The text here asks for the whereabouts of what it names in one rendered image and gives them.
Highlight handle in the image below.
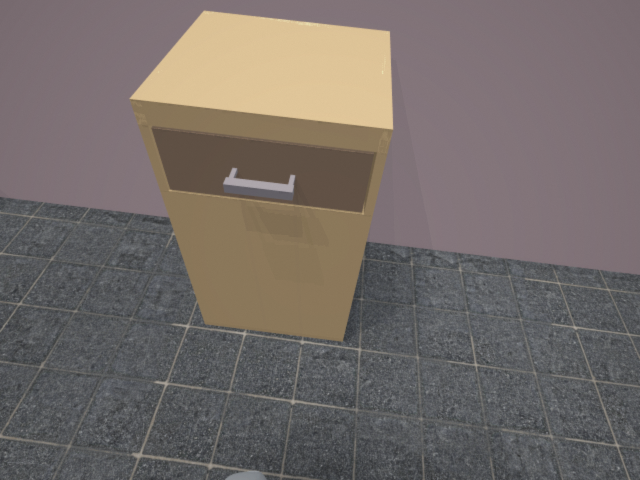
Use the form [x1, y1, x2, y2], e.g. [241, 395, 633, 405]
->
[223, 168, 295, 201]

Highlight cabinet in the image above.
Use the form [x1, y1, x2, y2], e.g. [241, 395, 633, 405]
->
[130, 11, 393, 342]

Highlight drawer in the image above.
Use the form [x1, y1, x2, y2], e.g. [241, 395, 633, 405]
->
[151, 126, 374, 213]

